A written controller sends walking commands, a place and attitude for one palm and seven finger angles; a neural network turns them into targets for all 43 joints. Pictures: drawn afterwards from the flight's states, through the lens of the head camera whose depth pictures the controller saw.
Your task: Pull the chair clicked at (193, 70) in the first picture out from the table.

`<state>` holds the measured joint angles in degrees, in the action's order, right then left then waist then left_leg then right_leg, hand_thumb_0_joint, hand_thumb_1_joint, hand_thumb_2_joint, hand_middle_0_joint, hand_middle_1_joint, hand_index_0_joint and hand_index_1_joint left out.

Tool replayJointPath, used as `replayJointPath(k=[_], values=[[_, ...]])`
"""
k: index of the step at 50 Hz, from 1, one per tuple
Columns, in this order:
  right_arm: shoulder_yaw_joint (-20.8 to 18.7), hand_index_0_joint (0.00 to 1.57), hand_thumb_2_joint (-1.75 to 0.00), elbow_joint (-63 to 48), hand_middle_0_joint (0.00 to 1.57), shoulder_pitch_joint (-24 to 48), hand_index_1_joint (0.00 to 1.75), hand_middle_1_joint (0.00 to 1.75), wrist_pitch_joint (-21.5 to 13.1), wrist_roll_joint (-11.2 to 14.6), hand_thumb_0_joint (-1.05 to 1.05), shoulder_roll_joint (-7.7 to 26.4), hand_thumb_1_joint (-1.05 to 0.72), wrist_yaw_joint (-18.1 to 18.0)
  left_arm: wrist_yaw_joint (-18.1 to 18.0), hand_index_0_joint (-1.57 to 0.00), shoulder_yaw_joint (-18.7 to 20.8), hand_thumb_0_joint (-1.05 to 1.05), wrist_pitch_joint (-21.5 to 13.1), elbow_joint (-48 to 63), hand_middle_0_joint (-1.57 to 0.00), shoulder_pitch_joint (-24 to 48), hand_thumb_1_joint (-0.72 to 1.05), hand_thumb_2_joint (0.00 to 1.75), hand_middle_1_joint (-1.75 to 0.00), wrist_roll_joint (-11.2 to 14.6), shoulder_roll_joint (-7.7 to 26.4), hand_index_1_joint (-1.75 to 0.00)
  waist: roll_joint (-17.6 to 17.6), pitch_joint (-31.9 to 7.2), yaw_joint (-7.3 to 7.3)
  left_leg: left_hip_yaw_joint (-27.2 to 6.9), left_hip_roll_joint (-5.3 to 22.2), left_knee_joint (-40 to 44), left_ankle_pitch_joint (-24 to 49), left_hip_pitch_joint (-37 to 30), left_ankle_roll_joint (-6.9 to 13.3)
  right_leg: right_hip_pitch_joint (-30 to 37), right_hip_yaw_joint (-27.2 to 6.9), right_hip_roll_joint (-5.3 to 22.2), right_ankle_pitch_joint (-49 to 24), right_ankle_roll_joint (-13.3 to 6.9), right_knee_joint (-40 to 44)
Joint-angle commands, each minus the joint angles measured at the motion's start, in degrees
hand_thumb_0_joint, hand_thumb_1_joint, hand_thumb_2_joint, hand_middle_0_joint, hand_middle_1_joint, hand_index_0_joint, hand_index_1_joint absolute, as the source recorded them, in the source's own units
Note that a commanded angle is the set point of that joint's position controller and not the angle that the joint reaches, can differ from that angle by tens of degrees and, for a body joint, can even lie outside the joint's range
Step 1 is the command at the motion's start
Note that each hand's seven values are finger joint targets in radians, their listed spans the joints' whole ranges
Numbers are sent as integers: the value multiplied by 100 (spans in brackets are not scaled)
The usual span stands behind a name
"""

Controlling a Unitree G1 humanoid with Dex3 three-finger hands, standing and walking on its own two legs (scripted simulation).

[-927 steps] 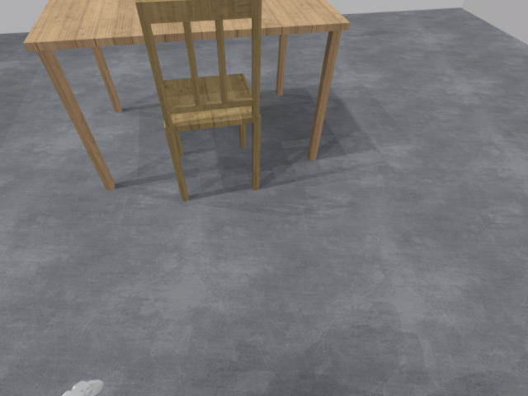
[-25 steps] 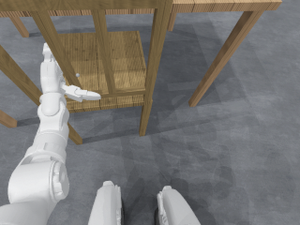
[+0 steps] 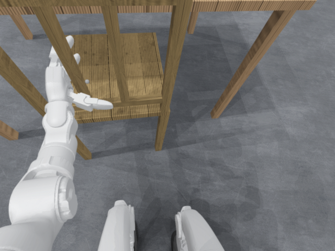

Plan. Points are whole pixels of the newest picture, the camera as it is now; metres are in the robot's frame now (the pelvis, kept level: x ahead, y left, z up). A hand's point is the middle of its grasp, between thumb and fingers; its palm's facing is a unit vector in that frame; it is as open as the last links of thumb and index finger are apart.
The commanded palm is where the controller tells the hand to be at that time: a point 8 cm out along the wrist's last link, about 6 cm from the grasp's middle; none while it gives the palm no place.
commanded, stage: hook a spindle and tug to test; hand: left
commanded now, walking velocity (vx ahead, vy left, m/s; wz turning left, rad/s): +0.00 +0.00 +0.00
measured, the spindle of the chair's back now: (71, 67) +0.52 +0.20 +0.05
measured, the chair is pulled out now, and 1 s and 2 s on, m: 0.00 0.03 0.12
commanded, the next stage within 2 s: step backward, pulling the chair out in 1.22 s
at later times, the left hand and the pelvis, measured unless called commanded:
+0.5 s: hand (85, 81) +0.50 +0.17 +0.04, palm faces +0.13 -0.99 -0.02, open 7.4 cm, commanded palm +0.47 +0.19 +0.04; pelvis +0.01 +0.00 +0.01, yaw +0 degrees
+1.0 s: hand (89, 90) +0.47 +0.16 +0.04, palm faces +0.11 -0.99 -0.01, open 5.3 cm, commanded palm +0.44 +0.20 +0.04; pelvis +0.02 +0.00 +0.02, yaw +0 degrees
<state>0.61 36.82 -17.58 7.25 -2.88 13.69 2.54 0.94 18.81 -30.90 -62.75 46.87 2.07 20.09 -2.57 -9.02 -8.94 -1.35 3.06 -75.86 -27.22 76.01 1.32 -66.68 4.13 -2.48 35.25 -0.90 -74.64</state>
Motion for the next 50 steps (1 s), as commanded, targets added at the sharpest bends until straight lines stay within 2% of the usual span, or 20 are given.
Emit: replayJointPath(k=[1,3,5,8,10,11,13,15,18,19,22,26,30,32,34,37,40,43,44,50], values=[[-373,20,-90,-244,20,-902,30,30,-61,-20,0,1038,-90,-60,-6,-32,-14,0,-313,1150,-32,2543,-50,30,-90,-26,982,-90,-561,-2862,-237,-305,-109,640,1580,-3270,60,260,-202,-68,-1661,-83,1169],[-384,20,-90,-248,20,-898,30,30,-74,-24,0,1033,-90,-46,2,-36,-187,0,-345,1291,-36,2678,-39,35,-101,-19,793,-101,-750,-2961,-285,-356,-92,659,1596,-3509,43,81,-175,-67,-1608,-101,1141],[-377,20,-90,-213,20,-912,30,30,-66,-23,0,1068,-90,-51,-7,-39,-74,0,-309,1080,-39,2524,-28,40,-112,-21,936,-112,-639,-2813,-241,-379,-87,681,1522,-3406,34,68,-156,-73,-1530,-106,1159],[-378,20,-90,-204,20,-946,30,30,-93,-36,0,1062,-90,-50,-9,-45,-141,0,-327,1136,-45,2711,-11,47,-129,-17,873,-129,-602,-2824,-309,-373,-95,673,1470,-3370,57,98,-167,-74,-1525,-101,1165],[-383,20,-90,-211,20,-926,30,30,-86,-39,0,1054,-90,-38,-2,-48,-163,0,-346,1243,-48,2643,0,52,-140,-31,846,-140,-771,-3021,-246,-366,-97,664,1634,-3534,39,92,-160,-70,-1613,-111,1153],[-394,20,-90,-208,20,-941,30,30,-79,-41,0,1053,-90,-39,-10,-50,-89,0,-351,1239,-50,2563,6,54,-145,-23,898,-145,-631,-3013,-224,-365,-92,666,1663,-3517,41,176,-162,-77,-1653,-107,1165],[-395,20,-90,-244,20,-936,30,30,-84,-39,0,1033,-90,-17,12,-50,-272,0,-367,1350,-50,2487,17,59,-145,19,647,-145,-744,-3062,-228,-391,-88,724,1801,-3693,29,157,-131,-84,-1726,-123,1149],[-409,20,-90,-244,20,-910,30,30,-73,-30,0,1041,-90,-1,-2,-50,-161,0,-373,1416,-50,2307,28,64,-145,40,758,-145,-778,-3123,-130,-373,-90,719,1845,-3707,11,229,-140,-90,-1769,-129,1160],[-424,20,-90,-260,20,-906,30,30,-71,-34,0,1013,-90,13,-13,-50,-284,0,-422,1648,-50,2227,45,71,-145,69,562,-145,-786,-3190,-154,-382,-76,750,2100,-3910,8,261,-115,-97,-1955,-132,1147],[-427,20,-90,-264,20,-885,30,30,-60,-24,0,1014,-90,23,-17,-50,-245,0,-444,1701,-50,2123,51,73,-145,66,616,-145,-821,-3179,-92,-389,-67,780,2144,-3962,-19,274,-99,-95,-1960,-138,1152],[-433,20,-90,-251,20,-880,30,30,-39,-22,0,1008,-90,24,-46,-50,-271,0,-438,1708,-50,2035,68,80,-145,64,580,-145,-568,-3059,-147,-359,-82,787,2115,-3792,5,425,-112,-103,-2063,-111,1188],[-444,20,-90,-239,20,-865,30,30,-30,-30,0,995,-90,23,-86,-50,-320,0,-478,1738,-50,2031,90,90,-145,44,489,-145,-680,-3027,-142,-358,-76,789,2223,-3927,-12,319,-105,-93,-2104,-115,1178],[-466,20,-90,-296,20,-824,30,30,-31,-22,0,959,-90,58,-103,-50,-456,0,-503,1940,-50,1673,90,90,-145,87,233,-145,-829,-3170,-42,-401,-52,850,2560,-4278,-64,316,-63,-93,-2226,-141,1166],[-473,20,-90,-318,20,-803,30,30,-16,-21,0,955,-90,59,-117,-50,-412,0,-496,2059,-50,1489,90,90,-145,93,298,-145,-682,-3158,-15,-357,-62,865,2609,-4190,-51,512,-83,-100,-2382,-131,1179],[-477,20,-90,-376,20,-746,30,30,-25,2,0,930,-90,85,-108,-50,-525,0,-484,2193,-50,1188,90,90,-145,125,109,-145,-749,-3188,54,-368,-54,918,2721,-4324,-75,505,-62,-95,-2391,-143,1185],[-482,20,-90,-430,20,-707,30,30,-30,9,0,910,-90,93,-134,-50,-563,0,-477,2439,-50,1022,90,90,-145,147,56,-145,-503,-3133,34,-307,-84,932,2661,-4182,-38,733,-86,-103,-2540,-118,1232],[-472,20,-90,-436,20,-681,30,30,-49,10,0,914,-90,72,-144,-50,-395,0,-496,2518,-50,792,90,90,-145,163,255,-145,-450,-3049,100,-249,-96,930,2700,-4028,-34,888,-125,-90,-2709,-107,1206],[-471,20,-90,-456,20,-651,30,30,-86,24,0,887,-90,64,-122,-50,-530,0,-529,2639,-50,810,90,90,-145,167,121,-145,-476,-2955,62,-242,-95,935,2616,-4046,-36,825,-137,-85,-2641,-108,1201],[-488,20,-90,-462,20,-619,30,30,-95,25,0,878,-90,64,-126,-50,-458,0,-515,2613,-50,562,90,90,-145,178,120,-145,-577,-3011,144,-203,-105,915,2676,-4071,-43,845,-151,-78,-2703,-108,1202],[-459,20,-90,-482,20,-545,30,30,-127,43,0,872,-90,30,-97,-50,-432,0,-460,2591,-50,489,90,90,-145,219,159,-145,-298,-2825,110,-140,-142,881,2487,-3744,-9,1005,-197,-58,-2786,-71,1216]])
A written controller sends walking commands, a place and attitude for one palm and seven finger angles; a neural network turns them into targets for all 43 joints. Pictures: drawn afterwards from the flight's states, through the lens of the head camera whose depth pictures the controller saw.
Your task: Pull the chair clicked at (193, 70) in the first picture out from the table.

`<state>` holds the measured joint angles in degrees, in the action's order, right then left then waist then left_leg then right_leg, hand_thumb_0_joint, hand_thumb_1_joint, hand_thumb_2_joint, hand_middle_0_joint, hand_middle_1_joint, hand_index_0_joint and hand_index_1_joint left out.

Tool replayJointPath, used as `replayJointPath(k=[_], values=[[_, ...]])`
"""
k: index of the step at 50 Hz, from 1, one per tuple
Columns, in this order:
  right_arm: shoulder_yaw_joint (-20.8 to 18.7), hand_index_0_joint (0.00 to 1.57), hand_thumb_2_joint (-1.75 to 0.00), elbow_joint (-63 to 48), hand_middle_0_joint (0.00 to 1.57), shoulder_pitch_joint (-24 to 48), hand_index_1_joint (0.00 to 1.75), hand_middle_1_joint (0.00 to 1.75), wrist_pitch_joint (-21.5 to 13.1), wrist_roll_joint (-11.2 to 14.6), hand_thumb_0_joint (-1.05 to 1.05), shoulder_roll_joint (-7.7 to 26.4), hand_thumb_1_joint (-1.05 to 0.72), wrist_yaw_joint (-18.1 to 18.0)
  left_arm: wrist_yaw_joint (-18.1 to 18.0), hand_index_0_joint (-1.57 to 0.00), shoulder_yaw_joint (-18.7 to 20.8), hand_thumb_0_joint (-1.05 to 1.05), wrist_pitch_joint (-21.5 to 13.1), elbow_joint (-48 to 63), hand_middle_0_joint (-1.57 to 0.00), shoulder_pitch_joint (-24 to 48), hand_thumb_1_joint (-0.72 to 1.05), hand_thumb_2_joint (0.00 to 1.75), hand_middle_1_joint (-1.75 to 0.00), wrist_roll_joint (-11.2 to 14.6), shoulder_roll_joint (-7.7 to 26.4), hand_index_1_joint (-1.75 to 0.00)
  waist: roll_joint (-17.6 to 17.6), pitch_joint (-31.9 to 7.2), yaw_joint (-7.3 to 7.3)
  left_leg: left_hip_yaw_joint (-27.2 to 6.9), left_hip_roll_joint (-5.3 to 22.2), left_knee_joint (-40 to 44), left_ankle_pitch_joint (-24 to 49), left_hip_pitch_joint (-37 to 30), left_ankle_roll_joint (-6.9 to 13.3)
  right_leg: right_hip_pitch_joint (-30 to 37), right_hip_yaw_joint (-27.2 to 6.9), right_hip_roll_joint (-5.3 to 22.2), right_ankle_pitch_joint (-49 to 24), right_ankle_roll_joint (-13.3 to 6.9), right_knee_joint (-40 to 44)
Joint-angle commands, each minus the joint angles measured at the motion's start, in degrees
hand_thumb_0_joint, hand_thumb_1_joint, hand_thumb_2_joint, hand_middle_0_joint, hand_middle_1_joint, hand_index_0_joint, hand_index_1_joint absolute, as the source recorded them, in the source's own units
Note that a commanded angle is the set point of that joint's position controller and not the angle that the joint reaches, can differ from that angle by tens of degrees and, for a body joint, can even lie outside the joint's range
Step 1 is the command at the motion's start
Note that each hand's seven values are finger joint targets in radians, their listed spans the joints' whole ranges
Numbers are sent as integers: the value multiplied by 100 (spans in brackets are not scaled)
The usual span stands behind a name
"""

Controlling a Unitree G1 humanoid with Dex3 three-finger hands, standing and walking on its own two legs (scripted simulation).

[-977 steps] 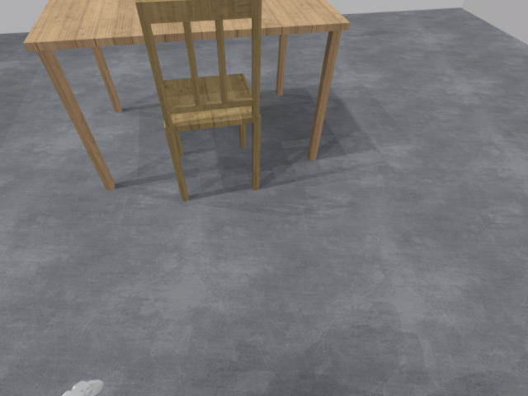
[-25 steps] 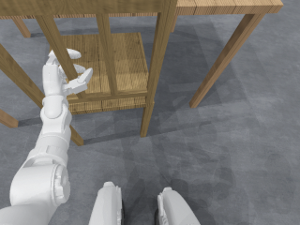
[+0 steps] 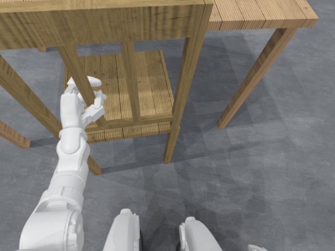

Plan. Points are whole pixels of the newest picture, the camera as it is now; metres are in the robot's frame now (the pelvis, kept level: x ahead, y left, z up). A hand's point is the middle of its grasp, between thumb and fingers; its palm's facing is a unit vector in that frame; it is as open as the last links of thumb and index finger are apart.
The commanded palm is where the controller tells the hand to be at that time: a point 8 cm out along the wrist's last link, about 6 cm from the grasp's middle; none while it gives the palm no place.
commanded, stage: hook a spindle and tug to test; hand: left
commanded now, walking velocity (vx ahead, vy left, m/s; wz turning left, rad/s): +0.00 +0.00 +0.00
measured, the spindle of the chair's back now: (88, 94) +0.47 +0.18 +0.04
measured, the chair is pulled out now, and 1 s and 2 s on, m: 0.03 0.12 0.20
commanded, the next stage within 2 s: step backward, pulling the chair out in 0.22 s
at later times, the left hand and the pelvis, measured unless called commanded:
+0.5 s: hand (98, 110) +0.43 +0.15 +0.03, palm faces +0.15 -0.98 -0.10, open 5.4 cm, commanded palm +0.41 +0.20 +0.03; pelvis +0.00 +0.00 +0.06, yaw +1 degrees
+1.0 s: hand (102, 137) +0.36 +0.13 +0.04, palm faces +0.07 -0.99 -0.12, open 5.4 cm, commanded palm +0.35 +0.18 +0.04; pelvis -0.04 -0.01 +0.09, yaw +1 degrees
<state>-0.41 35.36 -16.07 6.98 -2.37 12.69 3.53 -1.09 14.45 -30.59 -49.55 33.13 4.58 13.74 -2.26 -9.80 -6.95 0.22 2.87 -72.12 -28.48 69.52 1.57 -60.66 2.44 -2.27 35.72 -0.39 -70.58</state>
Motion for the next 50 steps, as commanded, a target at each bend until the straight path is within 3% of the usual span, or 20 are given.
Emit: replayJointPath(k=[1,3,7,8,10,12,15,16,17,18,19,21,23,24,29,35,39,43,46,50], values=[[-361,20,-90,-336,20,-687,30,30,-111,-9,0,985,-90,-81,112,-50,106,0,-508,1331,-50,1840,90,90,-145,-39,938,-145,-371,-2805,-32,-295,-120,513,2599,-3078,-45,463,-36,-71,-2825,-131,783],[-368,20,-90,-413,20,-660,30,30,-126,7,0,972,-90,-77,135,-50,2,0,-478,1403,-50,1591,90,90,-145,-1,757,-145,-448,-2877,8,-283,-132,532,2681,-3180,-49,463,-32,-73,-2843,-144,787],[-359,20,-90,-400,20,-592,30,30,-143,18,0,974,-90,-106,143,-50,55,0,-446,1399,-50,1559,90,90,-145,37,829,-145,-210,-2772,-18,-248,-141,521,2470,-2943,-21,576,-67,-66,-2837,-113,823],[-359,20,-90,-438,20,-591,30,30,-163,32,0,984,-90,-105,152,-50,79,0,-454,1457,-50,1462,90,90,-145,41,863,-145,-341,-2826,41,-257,-142,531,2487,-2986,-37,548,-67,-64,-2799,-132,787],[-340,20,-90,-389,20,-545,30,30,-172,36,0,958,-90,-116,147,-50,-45,0,-436,1382,-50,1749,90,90,-145,36,749,-145,-401,-2678,-66,-250,-144,512,2317,-2965,-36,398,-62,-55,-2633,-114,834],[-339,20,-90,-354,20,-564,30,30,-191,29,0,991,-90,-147,154,-50,138,0,-434,1182,-50,1783,90,90,-145,18,974,-145,-123,-2593,-74,-234,-154,482,2104,-2701,-8,474,-102,-62,-2541,-95,850],[-332,20,-90,-311,20,-555,30,30,-221,25,0,996,-90,-180,195,-50,169,0,-495,1091,-50,2034,90,90,-145,7,1028,-145,-291,-2638,-80,-255,-156,451,2029,-2715,-20,349,-109,-44,-2398,-106,805],[-325,20,-90,-289,20,-555,30,30,-235,27,0,980,-90,-190,200,-50,56,0,-506,1149,-50,2413,90,90,-145,21,927,-145,-367,-2649,-168,-245,-163,422,1996,-2734,-2,295,-121,-38,-2377,-95,828],[-308,20,-90,-763,20,-782,30,30,96,436,0,957,-90,-308,-223,-50,197,0,291,2095,-50,2988,90,90,-145,-449,2483,-145,-774,-4007,343,-107,-33,1497,1998,-4258,83,2810,-750,343,-2717,-127,2013],[-303,20,-90,-944,20,-925,30,30,123,512,0,859,-90,-457,-384,-50,32,0,677,2414,-50,3139,90,90,-145,-390,2151,-145,-1046,-3882,176,-74,-93,1772,2346,-4731,115,3027,-581,279,-3497,-132,2249],[-269,20,-90,-862,20,-769,30,30,156,536,0,899,-90,-538,-475,-50,-152,0,1078,2008,-50,2464,90,90,-145,-398,1885,-145,-952,-3511,168,-152,-60,1899,2533,-4805,92,2898,-475,300,-3763,-109,2304],[-216,20,-90,-716,20,-687,30,30,231,546,0,888,-90,-645,-558,-50,-588,0,1681,1024,-50,1654,90,90,-145,-386,1207,-145,-254,-2582,125,-244,36,2201,2509,-4306,122,3122,-400,395,-3876,3,2520],[-196,20,-90,-573,20,-628,30,30,238,551,0,985,-90,-705,-628,-50,-758,0,1880,364,-50,1736,90,90,-145,-346,1031,-145,-28,-2012,115,-400,172,2616,2489,-4335,129,3219,-382,480,-3656,130,2811],[-190,20,-90,-453,20,-608,30,30,184,531,0,1013,-90,-752,-677,-50,-668,0,1863,155,-50,1977,90,90,-145,-331,1123,-145,-124,-1805,120,-455,259,2776,2644,-4426,147,3183,-353,485,-3596,144,2885],[-259,20,-90,79,20,-781,30,30,-144,477,0,1055,-90,-844,-638,-50,-732,0,1714,-667,-50,2470,90,90,-145,-358,1056,-145,-652,-1752,159,-585,509,3053,4615,-5417,172,3359,-380,462,-4252,181,3177],[-346,20,-90,295,20,-661,30,30,-464,465,0,1030,-90,-891,-441,-50,-846,0,1567,-682,-50,2412,90,90,-145,-318,869,-145,-807,-1789,221,-819,687,3341,5407,-6107,176,3449,-353,371,-3840,127,3406],[-382,20,-90,298,20,-552,30,30,-600,453,0,1035,-90,-893,-390,-50,-858,0,1552,-548,-50,2169,90,90,-145,-305,843,-145,-798,-1765,237,-976,840,3556,5368,-6255,222,3500,-351,307,-3266,111,3393],[-394,20,-90,232,20,-413,30,30,-721,448,0,1078,-90,-891,-382,-50,-764,0,1563,-332,-50,1995,90,90,-145,-272,1000,-145,-820,-1683,306,-1046,926,3754,4656,-6060,266,3712,-372,309,-2798,90,3447],[-356,20,-90,222,20,-321,30,30,-828,487,0,1054,-90,-903,-383,-50,-876,0,1565,-197,-50,2076,90,90,-145,-233,946,-145,-730,-1535,302,-905,846,3819,3783,-5624,207,3964,-444,393,-2982,79,3619],[-330,20,-90,285,20,-263,30,30,-954,533,0,1061,-90,-953,-456,-50,-860,0,1559,-235,-50,2209,90,90,-145,-199,1094,-145,-327,-1368,261,-747,653,3821,2821,-5226,125,4209,-607,580,-3044,79,3859]])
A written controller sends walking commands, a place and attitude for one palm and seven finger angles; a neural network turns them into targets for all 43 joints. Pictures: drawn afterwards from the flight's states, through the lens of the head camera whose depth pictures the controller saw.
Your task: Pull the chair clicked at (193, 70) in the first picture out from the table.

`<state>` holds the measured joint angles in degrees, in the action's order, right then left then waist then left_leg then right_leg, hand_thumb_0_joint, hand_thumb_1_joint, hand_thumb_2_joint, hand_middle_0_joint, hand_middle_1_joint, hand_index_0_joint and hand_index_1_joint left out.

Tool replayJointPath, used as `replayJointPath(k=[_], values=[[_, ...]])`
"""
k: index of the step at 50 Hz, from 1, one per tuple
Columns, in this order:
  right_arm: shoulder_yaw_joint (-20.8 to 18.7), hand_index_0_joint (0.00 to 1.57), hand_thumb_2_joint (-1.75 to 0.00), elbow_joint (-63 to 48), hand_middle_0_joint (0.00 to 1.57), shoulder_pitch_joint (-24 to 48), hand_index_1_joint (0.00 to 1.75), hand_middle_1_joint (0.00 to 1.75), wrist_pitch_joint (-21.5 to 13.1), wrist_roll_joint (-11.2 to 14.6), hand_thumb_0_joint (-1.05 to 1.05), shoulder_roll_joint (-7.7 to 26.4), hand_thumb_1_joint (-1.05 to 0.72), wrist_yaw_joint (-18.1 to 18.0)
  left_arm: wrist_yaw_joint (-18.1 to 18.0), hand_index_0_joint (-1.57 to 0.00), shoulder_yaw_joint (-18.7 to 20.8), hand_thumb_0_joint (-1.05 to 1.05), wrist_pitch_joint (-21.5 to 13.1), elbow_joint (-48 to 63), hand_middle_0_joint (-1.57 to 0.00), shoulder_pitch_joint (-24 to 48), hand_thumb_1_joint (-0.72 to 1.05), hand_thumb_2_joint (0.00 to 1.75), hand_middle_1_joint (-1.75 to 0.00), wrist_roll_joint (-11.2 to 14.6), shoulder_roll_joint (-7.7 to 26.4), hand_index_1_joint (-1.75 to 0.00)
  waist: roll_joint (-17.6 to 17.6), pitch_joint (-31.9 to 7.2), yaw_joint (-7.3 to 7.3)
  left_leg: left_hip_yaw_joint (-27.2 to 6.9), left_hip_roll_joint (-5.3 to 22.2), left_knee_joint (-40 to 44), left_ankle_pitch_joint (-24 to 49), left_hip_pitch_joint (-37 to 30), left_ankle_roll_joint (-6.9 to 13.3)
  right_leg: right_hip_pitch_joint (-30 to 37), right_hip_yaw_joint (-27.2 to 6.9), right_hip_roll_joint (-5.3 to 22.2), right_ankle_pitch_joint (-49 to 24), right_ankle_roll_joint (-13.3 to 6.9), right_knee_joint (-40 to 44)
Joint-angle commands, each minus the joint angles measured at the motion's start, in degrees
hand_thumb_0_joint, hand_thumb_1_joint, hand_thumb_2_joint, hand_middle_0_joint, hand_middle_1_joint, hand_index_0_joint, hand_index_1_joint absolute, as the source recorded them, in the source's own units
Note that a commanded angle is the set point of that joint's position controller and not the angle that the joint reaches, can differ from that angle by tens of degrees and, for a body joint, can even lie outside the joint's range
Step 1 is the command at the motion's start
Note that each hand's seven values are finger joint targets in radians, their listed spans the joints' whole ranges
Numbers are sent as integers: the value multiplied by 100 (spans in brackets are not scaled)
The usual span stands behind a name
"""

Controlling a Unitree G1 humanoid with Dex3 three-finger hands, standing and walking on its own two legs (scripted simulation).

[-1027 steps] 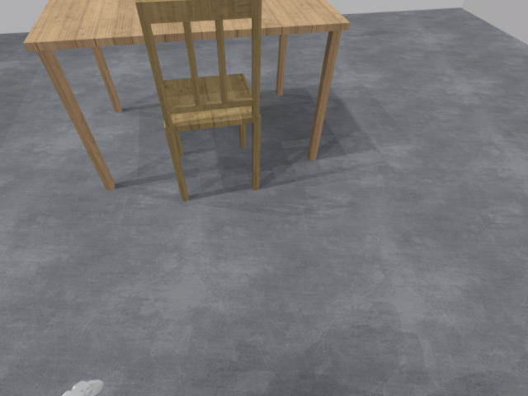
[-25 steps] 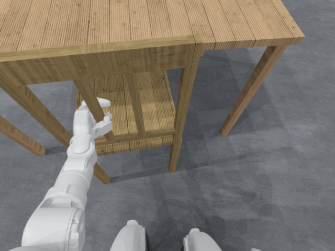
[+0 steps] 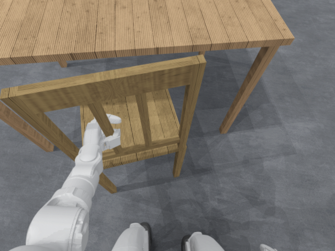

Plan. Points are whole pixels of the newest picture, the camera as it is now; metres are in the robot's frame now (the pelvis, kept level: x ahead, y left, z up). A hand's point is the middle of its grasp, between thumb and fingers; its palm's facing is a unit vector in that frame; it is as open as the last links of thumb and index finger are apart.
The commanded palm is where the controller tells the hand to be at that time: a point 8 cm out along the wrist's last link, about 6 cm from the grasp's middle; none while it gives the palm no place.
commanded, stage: step backward, pulling the chair out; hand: left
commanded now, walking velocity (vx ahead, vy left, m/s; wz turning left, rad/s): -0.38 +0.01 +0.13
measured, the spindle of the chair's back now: (108, 131) +0.42 +0.16 -0.06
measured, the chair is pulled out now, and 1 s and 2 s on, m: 0.12 0.20 0.30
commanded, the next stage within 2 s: none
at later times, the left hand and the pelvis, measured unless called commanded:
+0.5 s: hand (112, 161) +0.33 +0.14 -0.06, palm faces +0.09 -0.98 -0.16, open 5.6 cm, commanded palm +0.34 +0.19 -0.05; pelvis -0.03 -0.01 +0.00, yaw +2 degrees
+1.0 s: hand (111, 166) +0.32 +0.14 -0.06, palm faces +0.11 -0.98 -0.17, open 5.6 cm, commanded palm +0.32 +0.19 -0.05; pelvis -0.07 -0.02 +0.00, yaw +3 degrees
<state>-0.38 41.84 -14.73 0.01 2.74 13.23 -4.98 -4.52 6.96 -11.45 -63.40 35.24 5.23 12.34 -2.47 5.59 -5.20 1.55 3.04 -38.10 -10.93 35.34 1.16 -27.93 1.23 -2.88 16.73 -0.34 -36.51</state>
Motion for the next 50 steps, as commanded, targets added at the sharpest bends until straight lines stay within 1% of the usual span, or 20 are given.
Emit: replayJointPath(k=[1,3,7,16,20,23,25,27,29,31,32,34,36,37,39,43,46,48,49,50], values=[[-329,20,-90,-343,20,-371,30,30,-298,28,0,1011,-90,-113,-140,-50,-94,0,-372,1102,-50,2047,90,90,-145,-254,1281,-145,-226,-2816,79,-838,567,404,797,-1728,136,924,-545,710,-1038,65,554],[-339,20,-90,-296,20,-347,30,30,-359,44,0,1050,-90,-154,-203,-50,12,0,-382,1031,-50,2087,90,90,-145,-251,1506,-145,-92,-2664,66,-713,434,321,259,-1711,74,862,-707,892,-725,46,838],[-290,20,-90,-211,20,-185,30,30,-514,56,0,1027,-90,-179,-260,-50,-172,0,-492,964,-50,2143,90,90,-145,-251,1387,-145,197,-2314,45,-534,207,290,-562,-1856,-38,584,-872,1169,126,-8,1288],[-256,20,-90,-179,20,-12,30,30,-666,-18,0,1025,-90,-266,-217,-50,-354,0,-655,1125,-50,1811,90,90,-145,-231,1016,-145,-512,-2314,264,-1563,877,1118,14,-1961,362,667,-428,536,278,2,141],[-251,20,-90,-183,20,-11,30,30,-675,-38,0,987,-90,-260,-203,-50,-351,0,-640,1212,-50,1766,90,90,-145,-251,1048,-145,-520,-2273,281,-1502,882,990,123,-1781,363,877,-520,571,205,-41,244],[-284,20,-90,-203,20,-49,30,30,-713,-19,0,997,-90,-280,-244,-50,-218,0,-655,1170,-50,1682,90,90,-145,-278,1298,-145,-121,-2214,255,-1078,521,561,-239,-1539,141,1034,-902,919,218,-135,871],[-276,20,-90,-189,20,-69,30,30,-724,16,0,930,-90,-259,-277,-50,-282,0,-653,1092,-50,1647,90,90,-145,-297,1329,-145,542,-2056,178,-560,92,-83,-714,-1534,-140,884,-1514,1576,118,-319,1515],[-244,20,-90,-111,20,34,30,30,-716,13,0,920,-90,-253,-304,-50,-327,0,-628,1057,-50,1580,90,90,-145,-329,1298,-145,537,-2069,252,-479,-94,-603,-824,-1626,-287,926,-1548,2011,-670,-517,1639],[-212,20,-90,-28,20,26,30,30,-695,-19,0,959,-90,-292,-302,-50,-283,0,-599,1105,-50,1549,90,90,-145,-353,1325,-145,458,-2238,219,-567,-35,-266,-233,-1696,-286,1321,-1078,1884,-2140,-413,1156],[-232,20,-90,-12,20,-12,30,30,-674,-11,0,1003,-90,-327,-268,-50,-330,0,-595,1076,-50,1526,90,90,-145,-333,1170,-145,509,-2262,223,-705,211,379,936,-1884,-173,1453,-680,1451,-2455,-118,782],[-251,20,-90,-31,20,-10,30,30,-657,5,0,1036,-90,-317,-245,-50,-370,0,-630,1093,-50,1581,90,90,-145,-305,1077,-145,406,-2294,244,-891,433,666,1269,-2032,-46,1389,-558,1187,-2068,-4,636],[-219,20,-90,-92,20,63,30,30,-599,-63,0,1012,-90,-304,-215,-50,-422,0,-680,1209,-50,1659,90,90,-145,-297,854,-145,-450,-2520,316,-1656,930,950,2269,-2380,313,1095,-290,659,-1143,69,-95],[-229,20,-90,-76,20,41,30,30,-559,-138,0,924,-90,-258,-179,-50,-471,0,-690,1288,-50,1812,90,90,-145,-339,727,-145,-738,-2668,290,-1966,1217,941,2956,-2840,481,647,-329,531,108,29,-443],[-244,20,-90,-81,20,30,30,30,-556,-170,0,904,-90,-234,-177,-50,-426,0,-684,1279,-50,1849,90,90,-145,-368,751,-145,-857,-2663,293,-2024,1312,975,2915,-2956,520,478,-343,498,651,8,-525],[-254,20,-90,-57,20,-60,30,30,-564,-189,0,889,-90,-206,-183,-50,-375,0,-685,1302,-50,1928,90,90,-145,-370,795,-145,-976,-2694,257,-2036,1373,846,3197,-3290,592,321,-371,456,761,-13,-450],[-270,20,-90,-36,20,-81,30,30,-643,-121,0,900,-90,-228,-161,-50,-129,0,-649,1158,-50,2072,90,90,-145,-353,1135,-145,-754,-2556,221,-1838,1296,758,2237,-2448,531,1122,-381,434,267,-12,46],[-242,20,-90,-115,20,114,30,30,-728,-6,0,840,-90,-255,-152,-50,-103,0,-568,1086,-50,2150,90,90,-145,-306,1246,-145,-338,-2352,267,-1385,875,570,494,-1033,225,1930,-784,863,-478,-158,454],[-296,20,-90,-210,20,54,30,30,-775,64,0,850,-90,-257,-219,-50,43,0,-524,1006,-50,1929,90,90,-145,-300,1645,-145,753,-2143,263,-775,17,-654,-1538,-707,-187,1379,-2089,1939,769,-630,1594],[-290,20,-90,-147,20,172,30,30,-759,47,0,854,-90,-232,-272,-50,6,0,-432,870,-50,1795,90,90,-145,-295,1630,-145,983,-2144,367,-522,-262,-1812,-1752,-893,-365,1131,-2428,2534,886,-854,2077],[-258,20,-90,-151,20,309,30,30,-759,-21,0,862,-90,-207,-273,-50,-112,0,-379,919,-50,1750,90,90,-145,-311,1392,-145,716,-2190,461,-731,-271,-2458,-1875,-693,-374,1410,-2292,2648,-39,-1019,1941]])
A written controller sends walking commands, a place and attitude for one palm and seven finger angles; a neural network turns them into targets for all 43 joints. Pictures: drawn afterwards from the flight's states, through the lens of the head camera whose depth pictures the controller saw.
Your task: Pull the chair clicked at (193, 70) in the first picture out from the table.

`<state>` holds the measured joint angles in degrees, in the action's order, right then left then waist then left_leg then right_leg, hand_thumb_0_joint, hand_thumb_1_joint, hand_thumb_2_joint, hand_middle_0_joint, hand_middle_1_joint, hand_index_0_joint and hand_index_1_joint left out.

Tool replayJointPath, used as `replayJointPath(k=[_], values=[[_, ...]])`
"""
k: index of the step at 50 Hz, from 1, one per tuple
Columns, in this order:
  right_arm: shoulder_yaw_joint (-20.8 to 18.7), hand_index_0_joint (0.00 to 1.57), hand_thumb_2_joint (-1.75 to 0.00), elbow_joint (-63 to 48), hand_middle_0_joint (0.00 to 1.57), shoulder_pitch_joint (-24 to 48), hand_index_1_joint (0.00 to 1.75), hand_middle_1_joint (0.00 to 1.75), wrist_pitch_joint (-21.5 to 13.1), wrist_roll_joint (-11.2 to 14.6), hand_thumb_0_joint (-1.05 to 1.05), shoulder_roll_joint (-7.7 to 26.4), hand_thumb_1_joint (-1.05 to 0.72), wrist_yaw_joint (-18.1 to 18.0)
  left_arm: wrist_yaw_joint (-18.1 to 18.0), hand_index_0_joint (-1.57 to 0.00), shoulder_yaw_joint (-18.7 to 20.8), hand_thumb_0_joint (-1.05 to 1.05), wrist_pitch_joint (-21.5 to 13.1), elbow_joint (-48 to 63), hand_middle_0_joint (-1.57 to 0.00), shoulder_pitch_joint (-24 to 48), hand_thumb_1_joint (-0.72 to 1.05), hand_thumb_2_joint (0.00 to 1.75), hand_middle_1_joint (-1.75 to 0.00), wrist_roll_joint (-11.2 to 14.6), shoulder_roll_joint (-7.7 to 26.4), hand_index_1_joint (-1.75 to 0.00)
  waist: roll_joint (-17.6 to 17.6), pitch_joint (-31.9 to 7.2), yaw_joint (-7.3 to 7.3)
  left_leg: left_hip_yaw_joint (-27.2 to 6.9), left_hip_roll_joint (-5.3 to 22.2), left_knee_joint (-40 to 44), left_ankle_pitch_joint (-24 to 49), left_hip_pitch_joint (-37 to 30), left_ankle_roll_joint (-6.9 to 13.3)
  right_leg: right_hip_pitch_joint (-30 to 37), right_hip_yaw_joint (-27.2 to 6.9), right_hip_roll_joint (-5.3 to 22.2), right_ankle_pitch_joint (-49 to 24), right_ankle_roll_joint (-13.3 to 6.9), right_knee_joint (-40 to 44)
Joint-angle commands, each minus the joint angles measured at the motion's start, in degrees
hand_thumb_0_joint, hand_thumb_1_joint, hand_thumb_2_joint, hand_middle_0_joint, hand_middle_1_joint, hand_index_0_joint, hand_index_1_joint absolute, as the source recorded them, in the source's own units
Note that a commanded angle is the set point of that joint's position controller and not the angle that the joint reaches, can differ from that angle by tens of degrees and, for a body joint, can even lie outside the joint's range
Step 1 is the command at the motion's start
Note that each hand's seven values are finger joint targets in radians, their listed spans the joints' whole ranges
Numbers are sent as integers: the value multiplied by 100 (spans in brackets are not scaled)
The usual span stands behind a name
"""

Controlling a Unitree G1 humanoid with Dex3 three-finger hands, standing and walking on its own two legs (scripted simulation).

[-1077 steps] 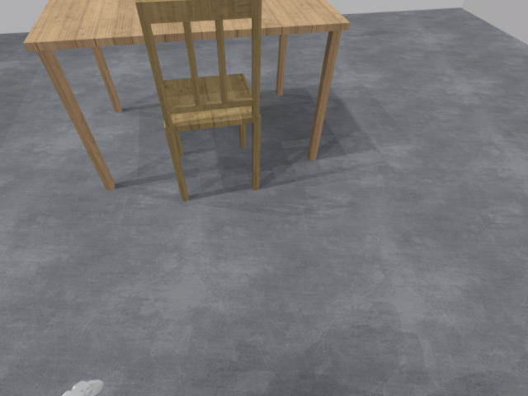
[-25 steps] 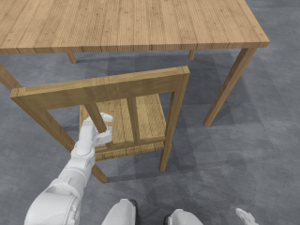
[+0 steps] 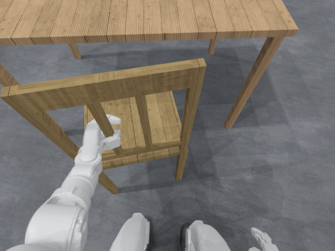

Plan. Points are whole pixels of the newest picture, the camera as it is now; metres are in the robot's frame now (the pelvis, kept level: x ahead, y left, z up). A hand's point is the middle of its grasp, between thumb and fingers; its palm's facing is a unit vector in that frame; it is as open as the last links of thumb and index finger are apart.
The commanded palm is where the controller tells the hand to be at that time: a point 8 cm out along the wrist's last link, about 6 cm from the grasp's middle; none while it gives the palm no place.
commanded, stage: step backward, pulling the chair out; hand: left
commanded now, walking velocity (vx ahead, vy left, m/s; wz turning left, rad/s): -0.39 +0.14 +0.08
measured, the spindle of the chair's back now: (108, 132) +0.41 +0.17 -0.05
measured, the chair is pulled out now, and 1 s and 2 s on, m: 0.20 0.30 0.38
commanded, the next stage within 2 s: none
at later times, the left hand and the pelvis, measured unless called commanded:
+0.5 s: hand (110, 159) +0.33 +0.15 -0.05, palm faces +0.03 -0.99 -0.17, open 5.6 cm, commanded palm +0.34 +0.21 -0.05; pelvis -0.06 +0.02 +0.00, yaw +2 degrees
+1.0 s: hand (105, 174) +0.29 +0.16 -0.05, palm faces +0.05 -0.98 -0.18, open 5.6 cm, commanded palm +0.30 +0.21 -0.04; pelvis -0.07 +0.02 +0.00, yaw +3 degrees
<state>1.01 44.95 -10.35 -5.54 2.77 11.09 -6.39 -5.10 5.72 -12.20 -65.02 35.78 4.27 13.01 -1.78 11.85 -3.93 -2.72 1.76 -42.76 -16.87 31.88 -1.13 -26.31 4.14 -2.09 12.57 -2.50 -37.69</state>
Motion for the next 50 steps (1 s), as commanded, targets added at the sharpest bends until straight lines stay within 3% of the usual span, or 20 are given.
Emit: replayJointPath(k=[1,4,8,10,12,14,18,23,26,28,29,32,35,38,40,41,45,47,48,50], values=[[-315,20,-90,-414,20,-119,30,30,-234,-72,0,1024,-90,-43,-206,-50,22,0,-287,1201,-50,1775,90,90,-145,-209,1232,-145,375,-2940,309,-467,-54,-2105,-1278,-217,-135,1636,-2273,2567,-809,-868,1647],[-239,20,-90,-289,20,-241,30,30,-168,-47,0,1069,-90,-89,-214,-50,154,0,-141,1245,-50,1784,90,90,-145,-188,1302,-145,598,-3067,235,-351,47,-882,-1266,-629,-168,1999,-1401,2246,-2857,-543,1015],[-318,20,-90,-144,20,-547,30,30,-101,16,0,1232,-90,-223,-166,-50,-143,0,-58,1248,-50,1814,90,90,-145,-53,986,-145,776,-3178,135,32,279,1512,549,-1623,-84,2034,-934,1762,-2725,4,662],[-460,20,-90,-236,20,-645,30,30,-51,8,0,1342,-90,-211,-84,-50,-310,0,-153,1388,-50,2077,90,90,-145,-62,682,-145,108,-3314,165,-425,927,1517,2433,-1993,245,1655,-566,1017,-2051,374,374],[-431,20,-90,-382,20,-490,30,30,24,-79,0,1164,-90,-165,-6,-50,-486,0,-292,1743,-50,2566,90,90,-145,-158,479,-145,-764,-3353,99,-617,1098,1340,2934,-1837,347,1640,-481,876,-1691,354,18],[-483,20,-90,-394,20,-536,30,30,89,-92,0,1171,-90,-154,-20,-50,-318,0,-303,1604,-50,2379,90,90,-145,-215,614,-145,-801,-3363,125,-618,1160,1218,3183,-1795,339,1617,-475,773,-1425,314,-51],[-536,20,-90,-444,20,-643,30,30,123,-14,0,1211,-90,-156,-30,-50,-238,0,-316,1511,-50,2180,90,90,-145,-224,829,-145,-129,-3426,90,-197,777,831,1698,-1215,40,1922,-743,1158,-2153,90,320],[-463,20,-90,-368,20,-672,30,30,35,17,0,1172,-90,-171,-102,-50,-134,0,-343,1211,-50,1823,90,90,-145,-223,1105,-145,597,-3160,154,159,169,610,-790,-1235,-3,1191,-1110,1565,160,74,1544],[-369,20,-90,-430,20,-615,30,30,-33,-9,0,1167,-90,-180,-114,-50,-208,0,-408,1232,-50,1869,90,90,-145,-255,998,-145,440,-3003,170,69,272,1041,-787,-1300,102,827,-855,1301,997,270,1548],[-369,20,-90,-485,20,-558,30,30,-53,-23,0,1252,-90,-214,-130,-50,-160,0,-437,1238,-50,1771,90,90,-145,-256,1021,-145,-75,-2799,213,-238,618,1568,-591,-1025,256,840,-615,926,1139,371,1019],[-363,20,-90,-551,20,-516,30,30,-45,-42,0,1223,-90,-202,-119,-50,-189,0,-442,1319,-50,1763,90,90,-145,-270,938,-145,-462,-2769,238,-408,883,1788,-349,-758,372,1036,-476,703,933,410,391],[-451,20,-90,-484,20,-584,30,30,-7,-75,0,1143,-90,-186,-92,-50,-187,0,-495,1483,-50,1989,90,90,-145,-305,817,-145,-418,-3014,172,-521,1156,1301,1735,-998,461,1418,-502,625,-725,356,-105],[-446,20,-90,-526,20,-495,30,30,33,-78,0,1108,-90,-140,-50,-50,-298,0,-421,1473,-50,1882,90,90,-145,-340,790,-145,-665,-2626,211,-295,977,1317,466,-266,287,1425,-667,836,-56,215,-71],[-477,20,-90,-497,20,-696,30,30,4,-21,0,1141,-90,-129,-140,-50,-162,0,-378,1404,-50,1510,90,90,-145,-316,1033,-145,494,-2455,244,21,263,491,-1478,-169,142,811,-1476,1355,1504,-40,1143],[-457,20,-90,-365,20,-857,30,30,-17,-28,0,1053,-90,-92,-180,-50,-139,0,-366,1165,-50,1348,90,90,-145,-342,1065,-145,1469,-2762,205,362,-219,-456,-1348,-1126,-14,330,-1752,1903,2331,-110,2371],[-433,20,-90,-308,20,-831,30,30,-26,-46,0,1056,-90,-79,-187,-50,-114,0,-374,1071,-50,1343,90,90,-145,-364,1050,-145,1500,-2849,199,382,-253,-755,-1280,-1334,-25,359,-1652,1989,2079,-155,2477],[-299,20,-90,-247,20,-854,30,30,-40,-38,0,1136,-90,-113,-134,-50,-213,0,-402,957,-50,1468,90,90,-145,-298,834,-145,857,-2770,88,64,153,1260,-742,-1717,121,484,-774,1469,889,184,1588],[-341,20,-90,-504,20,-567,30,30,-33,-56,0,1260,-90,-138,-90,-50,-360,0,-492,1263,-50,1610,90,90,-145,-259,664,-145,-904,-2676,221,-770,987,2062,-520,-827,510,879,-407,728,941,381,67],[-353,20,-90,-620,20,-440,30,30,-9,-78,0,1229,-90,-140,-109,-50,-287,0,-520,1546,-50,1862,90,90,-145,-238,729,-145,-1397,-2601,299,-1195,1433,2350,-358,-357,765,1231,-377,523,826,351,-741],[-441,20,-90,-509,20,-552,30,30,66,-111,0,1172,-90,-143,-62,-50,-235,0,-456,1552,-50,2015,90,90,-145,-244,678,-145,-913,-2601,279,-1180,1552,1527,1948,-949,828,1247,-520,516,338,316,-550]])
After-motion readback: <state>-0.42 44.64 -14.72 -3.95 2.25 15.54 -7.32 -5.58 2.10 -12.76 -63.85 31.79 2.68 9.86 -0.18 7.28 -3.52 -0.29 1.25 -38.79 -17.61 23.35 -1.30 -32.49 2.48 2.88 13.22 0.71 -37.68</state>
